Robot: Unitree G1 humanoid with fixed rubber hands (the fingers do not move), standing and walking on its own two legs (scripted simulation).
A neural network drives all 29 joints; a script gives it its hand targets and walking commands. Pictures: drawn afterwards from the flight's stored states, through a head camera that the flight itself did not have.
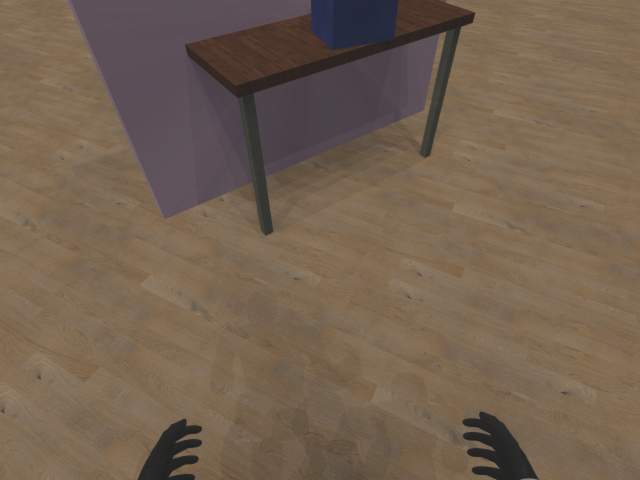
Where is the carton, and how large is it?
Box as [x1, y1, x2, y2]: [311, 0, 398, 49]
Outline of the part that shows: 311,0 312,31 331,49 393,39 398,0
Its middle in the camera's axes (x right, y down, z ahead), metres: +0.12 -0.86 +1.33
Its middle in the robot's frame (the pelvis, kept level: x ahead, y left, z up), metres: +1.58 -0.13 +0.06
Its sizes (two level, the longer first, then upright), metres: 0.244 0.196 0.244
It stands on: a table, 0.71 m high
